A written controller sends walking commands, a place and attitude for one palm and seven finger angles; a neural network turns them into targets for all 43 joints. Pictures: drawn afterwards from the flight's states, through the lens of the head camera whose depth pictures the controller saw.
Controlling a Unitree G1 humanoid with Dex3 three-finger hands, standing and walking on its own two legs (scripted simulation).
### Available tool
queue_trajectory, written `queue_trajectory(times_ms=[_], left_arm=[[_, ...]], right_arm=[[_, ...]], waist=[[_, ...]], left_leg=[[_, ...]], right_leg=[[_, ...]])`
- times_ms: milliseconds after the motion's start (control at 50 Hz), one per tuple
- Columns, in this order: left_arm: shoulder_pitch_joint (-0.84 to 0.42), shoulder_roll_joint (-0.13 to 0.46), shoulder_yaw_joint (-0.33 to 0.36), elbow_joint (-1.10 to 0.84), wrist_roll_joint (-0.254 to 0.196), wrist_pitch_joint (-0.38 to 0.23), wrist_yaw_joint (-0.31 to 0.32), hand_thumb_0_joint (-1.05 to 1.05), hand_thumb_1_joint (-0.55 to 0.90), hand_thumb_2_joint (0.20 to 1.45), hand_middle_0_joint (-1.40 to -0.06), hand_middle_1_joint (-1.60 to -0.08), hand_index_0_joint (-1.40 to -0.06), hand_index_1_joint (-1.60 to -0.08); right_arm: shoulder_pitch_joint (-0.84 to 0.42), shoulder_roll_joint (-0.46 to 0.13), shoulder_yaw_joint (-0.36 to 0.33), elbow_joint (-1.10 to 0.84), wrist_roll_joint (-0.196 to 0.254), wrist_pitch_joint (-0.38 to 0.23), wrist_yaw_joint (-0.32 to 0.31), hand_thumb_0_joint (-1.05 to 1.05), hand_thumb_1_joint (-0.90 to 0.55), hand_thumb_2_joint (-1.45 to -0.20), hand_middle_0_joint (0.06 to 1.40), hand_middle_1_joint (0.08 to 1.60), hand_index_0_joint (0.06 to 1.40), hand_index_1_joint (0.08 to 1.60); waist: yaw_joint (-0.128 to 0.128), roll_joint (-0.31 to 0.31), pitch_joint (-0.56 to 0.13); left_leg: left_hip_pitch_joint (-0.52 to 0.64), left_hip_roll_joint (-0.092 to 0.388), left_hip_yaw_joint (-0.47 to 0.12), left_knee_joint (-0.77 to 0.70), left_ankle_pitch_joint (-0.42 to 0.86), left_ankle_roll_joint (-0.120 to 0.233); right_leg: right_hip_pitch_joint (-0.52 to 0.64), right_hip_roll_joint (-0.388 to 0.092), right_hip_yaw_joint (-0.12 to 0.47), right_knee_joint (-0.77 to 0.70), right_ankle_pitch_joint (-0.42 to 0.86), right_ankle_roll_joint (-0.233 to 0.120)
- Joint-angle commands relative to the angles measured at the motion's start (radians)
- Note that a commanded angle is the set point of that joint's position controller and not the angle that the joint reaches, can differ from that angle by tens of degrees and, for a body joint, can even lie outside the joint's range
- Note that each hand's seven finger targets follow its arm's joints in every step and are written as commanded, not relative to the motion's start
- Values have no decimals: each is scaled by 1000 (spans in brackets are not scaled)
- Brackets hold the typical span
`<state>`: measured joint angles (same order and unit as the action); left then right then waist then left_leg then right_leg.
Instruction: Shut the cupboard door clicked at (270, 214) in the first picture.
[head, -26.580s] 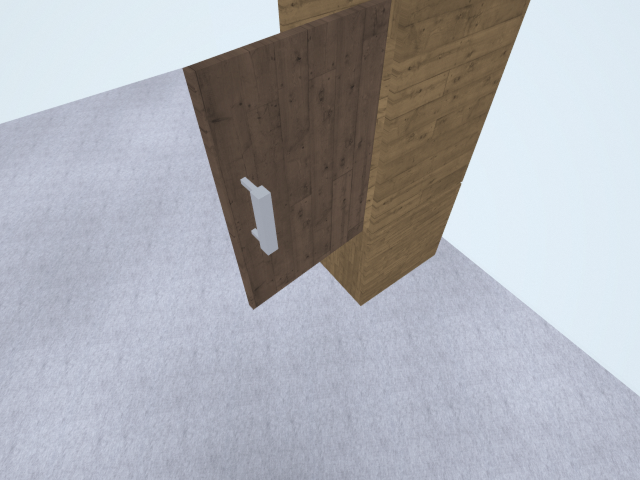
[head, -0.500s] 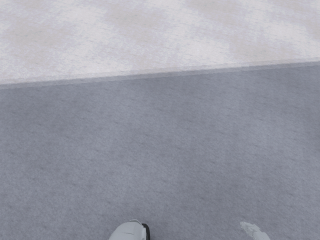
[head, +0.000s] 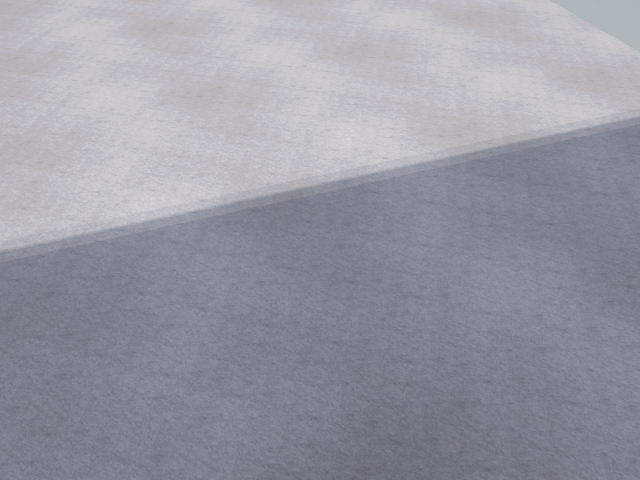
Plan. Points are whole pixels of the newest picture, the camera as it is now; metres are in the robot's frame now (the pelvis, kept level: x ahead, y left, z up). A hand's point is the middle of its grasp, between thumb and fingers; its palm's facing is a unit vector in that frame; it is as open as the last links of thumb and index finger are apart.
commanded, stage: turn to face it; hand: left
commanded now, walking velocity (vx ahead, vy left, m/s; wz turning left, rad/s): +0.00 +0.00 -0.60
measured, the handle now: out of the picture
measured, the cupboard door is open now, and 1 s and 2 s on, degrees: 73 73 73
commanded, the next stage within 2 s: none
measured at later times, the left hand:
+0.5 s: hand (169, 450) +0.17 +0.25 -0.16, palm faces -0.21 -0.96 -0.21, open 7.4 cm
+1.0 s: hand (260, 403) +0.24 +0.12 -0.14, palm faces -0.55 -0.80 -0.25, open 7.4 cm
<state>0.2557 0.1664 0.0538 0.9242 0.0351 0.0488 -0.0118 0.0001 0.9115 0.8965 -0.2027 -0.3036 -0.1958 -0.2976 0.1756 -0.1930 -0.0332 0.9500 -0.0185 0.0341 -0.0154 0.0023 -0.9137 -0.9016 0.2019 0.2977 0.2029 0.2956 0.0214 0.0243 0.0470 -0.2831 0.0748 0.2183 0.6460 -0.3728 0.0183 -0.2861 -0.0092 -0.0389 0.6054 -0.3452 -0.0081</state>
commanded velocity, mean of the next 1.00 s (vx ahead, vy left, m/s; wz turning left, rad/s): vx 0.00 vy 0.00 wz -0.60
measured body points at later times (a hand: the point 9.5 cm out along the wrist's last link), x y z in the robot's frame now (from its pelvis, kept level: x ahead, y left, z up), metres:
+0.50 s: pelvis +0.04 +0.05 +0.01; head +0.10 +0.08 +0.46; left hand +0.19 +0.30 -0.14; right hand +0.08 -0.21 -0.11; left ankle +0.07 +0.15 -0.73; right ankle -0.04 -0.08 -0.65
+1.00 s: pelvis +0.05 +0.02 +0.01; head +0.08 -0.03 +0.46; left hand +0.27 +0.16 -0.12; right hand -0.06 -0.24 -0.14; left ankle +0.09 +0.15 -0.65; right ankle -0.01 -0.07 -0.73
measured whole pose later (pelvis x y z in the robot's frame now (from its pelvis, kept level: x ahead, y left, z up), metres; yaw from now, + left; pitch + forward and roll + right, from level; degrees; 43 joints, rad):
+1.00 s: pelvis +0.05 +0.02 +0.01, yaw -33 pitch +1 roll +0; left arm 0.16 0.19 0.04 0.85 0.02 0.05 -0.01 0.00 0.91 0.90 -0.21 -0.30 -0.20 -0.30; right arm 0.22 -0.27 -0.05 0.92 -0.02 0.07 -0.01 0.01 -0.91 -0.90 0.20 0.30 0.20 0.29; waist -0.03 0.04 0.09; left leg -0.49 0.10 0.05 1.13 -0.42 -0.08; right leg -0.27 0.01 0.00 0.53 -0.28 -0.02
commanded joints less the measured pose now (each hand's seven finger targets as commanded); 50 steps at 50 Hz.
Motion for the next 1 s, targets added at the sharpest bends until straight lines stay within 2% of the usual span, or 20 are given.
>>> queue_trajectory(times_ms=[0, 100, 200, 260, 300, 320, 340, 360, 380, 440, 480, 620, 740, 780, 800, 820, 840, 880, 920, 980], left_arm=[[108, 232, 62, -41, -5, -34, 33, 0, 900, 900, -200, -300, -200, -300], [34, 191, 62, -62, -10, -38, 44, 0, 900, 900, -200, -300, -200, -300], [56, 219, 72, -49, -7, -32, 36, 0, 900, 900, -200, -300, -200, -300], [-8, 240, 79, -68, -5, -22, 31, 0, 900, 900, -200, -300, -200, -300], [-61, 223, 75, -82, -13, -15, 26, 0, 900, 900, -200, -300, -200, -300], [-63, 184, 65, -100, -23, -11, 23, 0, 900, 900, -200, -300, -200, -300], [-30, 133, 52, -119, -32, -9, 14, 0, 900, 900, -200, -300, -200, -300], [-61, 162, 52, -125, -24, -6, 14, 0, 900, 900, -200, -300, -200, -300], [-64, 172, 58, -126, -15, -3, 9, 0, 900, 900, -200, -300, -200, -300], [-92, 171, 61, -114, -12, 8, -15, 0, 900, 900, -200, -300, -200, -300], [-88, 157, 53, -120, -15, 16, -24, 0, 900, 900, -200, -300, -200, -300], [-183, 142, 41, -166, -12, 17, -32, 0, 900, 900, -200, -300, -200, -300], [-153, 149, 36, -165, -13, 4, -29, 0, 900, 900, -200, -300, -200, -300], [-21, 205, 49, -126, -8, -12, -22, 0, 900, 900, -200, -300, -200, -300], [45, 324, 67, -109, 1, -31, -8, 0, 900, 900, -200, -300, -200, -300], [76, 362, 76, -96, -14, -27, 8, 0, 900, 900, -200, -300, -200, -300], [53, 353, 70, -105, -17, -22, 16, 0, 900, 900, -200, -300, -200, -300], [-82, 287, 61, -141, -15, -21, 26, 0, 900, 900, -200, -300, -200, -300], [-131, 239, 46, -158, -18, -24, 27, 0, 900, 900, -200, -300, -200, -300], [-81, 245, 49, -141, -15, -35, 22, 0, 900, 900, -200, -300, -200, -300]], right_arm=[[-34, -85, -36, -112, 4, -2, -15, 0, -900, -900, 200, 300, 200, 300], [-35, -91, -33, -99, 8, -9, -12, 0, -900, -900, 200, 300, 200, 300], [-66, -85, -32, -122, 12, -13, -17, 0, -900, -900, 200, 300, 200, 300], [-14, -95, -32, -120, 17, -19, -20, 0, -900, -900, 200, 300, 200, 300], [63, -113, -35, -98, 18, -27, -21, 0, -900, -900, 200, 300, 200, 300], [107, -176, -43, -89, 10, -40, -25, 0, -900, -900, 200, 300, 200, 300], [134, -278, -61, -97, -4, -46, -27, 0, -900, -900, 200, 300, 200, 300], [153, -291, -60, -104, -9, -36, -32, 0, -900, -900, 200, 300, 200, 300], [112, -260, -50, -120, -16, -34, -32, 0, -900, -900, 200, 300, 200, 300], [32, -213, -34, -148, -18, -34, -34, 0, -900, -900, 200, 300, 200, 300], [37, -210, -33, -145, -16, -33, -34, 0, -900, -900, 200, 300, 200, 300], [116, -215, -48, -113, -14, -34, -22, 0, -900, -900, 200, 300, 200, 300], [81, -245, -60, -110, -13, -28, -10, 0, -900, -900, 200, 300, 200, 300], [61, -236, -63, -117, 0, -26, -3, 0, -900, -900, 200, 300, 200, 300], [56, -150, -42, -154, 8, -22, 4, 0, -900, -900, 200, 300, 200, 300], [4, -153, -36, -182, 5, -9, -5, 0, -900, -900, 200, 300, 200, 300], [13, -158, -34, -176, 9, 3, -8, 0, -900, -900, 200, 300, 200, 300], [12, -162, -40, -155, 3, 5, -9, 0, -900, -900, 200, 300, 200, 300], [23, -171, -43, -136, -2, 5, -2, 0, -900, -900, 200, 300, 200, 300], [32, -146, -39, -129, 0, 5, -1, 0, -900, -900, 200, 300, 200, 300]], waist=[[22, -203, -63], [3, -126, -137], [24, -168, -130], [-7, -183, -119], [-53, -168, -118], [-66, -10, -143], [-64, 279, -164], [-81, 234, -135], [-60, 160, -100], [-28, 145, -19], [-25, 134, -49], [-63, 155, -79], [-38, 178, -76], [32, 46, -129], [61, -288, -144], [74, -314, -126], [54, -242, -105], [2, -291, -47], [-28, -224, -42], [-22, -154, -94]], left_leg=[[-269, -33, -187, 429, -214, -51], [-309, -16, -225, 415, -77, -82], [-250, -46, -205, 214, -79, -91], [-128, -60, -200, 40, -28, -87], [85, -57, -206, -181, 163, -82], [230, 66, -309, -298, 258, -51], [320, 334, -561, -329, 470, 61], [226, 416, -598, -323, 524, 150], [156, 386, -543, -332, 483, 167], [112, 287, -373, -314, 549, 135], [163, 252, -292, -293, 562, 119], [237, 281, -194, -278, 592, 117], [165, 299, -118, -182, 555, 76], [47, 237, -47, 34, 416, -8], [-214, 85, 10, 280, -76, -76], [-321, 9, -98, 468, -307, -90], [-325, 34, -194, 559, -242, -80], [-377, 49, -228, 580, -111, -91], [-301, 50, -223, 534, -11, -103], [-263, 17, -206, 423, -10, -113]], right_leg=[[197, -341, 430, -262, 722, -234], [306, -228, 308, -195, 744, -188], [304, -206, 351, -166, 786, -189], [205, -180, 360, -134, 728, -163], [42, -117, 336, -77, 555, -91], [-87, -32, 267, 9, 338, -39], [-260, 88, 126, 229, -201, 24], [-240, 54, 104, 424, -322, 33], [-233, 27, 111, 520, -283, 39], [-261, -13, 79, 574, -173, 60], [-257, -13, 45, 531, -131, 69], [-229, -31, -5, 352, -84, 69], [-43, -6, -55, 70, -15, 28], [198, -39, -6, -178, 227, -4], [365, -280, 327, -263, 508, -97], [299, -393, 456, -243, 768, -198], [224, -389, 411, -265, 579, -228], [160, -289, 377, -309, 354, -185], [92, -217, 267, -283, 406, -154], [144, -201, 269, -245, 510, -163]])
